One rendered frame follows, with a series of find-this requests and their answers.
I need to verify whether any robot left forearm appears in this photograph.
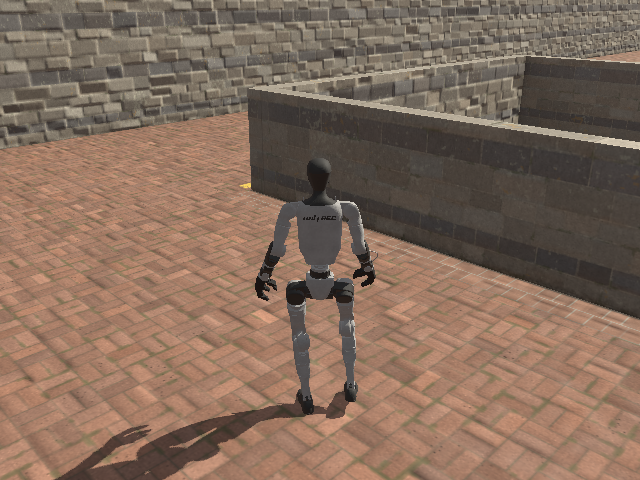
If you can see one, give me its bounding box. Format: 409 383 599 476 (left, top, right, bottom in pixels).
258 241 280 281

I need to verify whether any right robot upper arm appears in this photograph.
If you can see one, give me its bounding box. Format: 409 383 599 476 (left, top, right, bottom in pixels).
340 201 367 255

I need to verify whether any left robot shin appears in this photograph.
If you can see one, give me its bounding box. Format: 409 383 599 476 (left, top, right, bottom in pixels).
292 335 311 401

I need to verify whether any left robot hand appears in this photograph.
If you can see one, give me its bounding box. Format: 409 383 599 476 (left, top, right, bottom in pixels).
255 276 277 301

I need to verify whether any humanoid robot head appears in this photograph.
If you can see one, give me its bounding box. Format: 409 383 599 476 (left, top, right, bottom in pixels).
302 158 337 206

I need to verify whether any left robot upper arm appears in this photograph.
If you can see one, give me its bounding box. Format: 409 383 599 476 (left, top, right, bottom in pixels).
270 201 299 257

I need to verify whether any right robot hand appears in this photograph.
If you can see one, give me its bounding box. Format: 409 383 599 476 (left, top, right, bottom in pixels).
353 267 376 287

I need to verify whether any robot right forearm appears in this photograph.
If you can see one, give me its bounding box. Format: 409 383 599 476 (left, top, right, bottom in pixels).
356 240 374 272

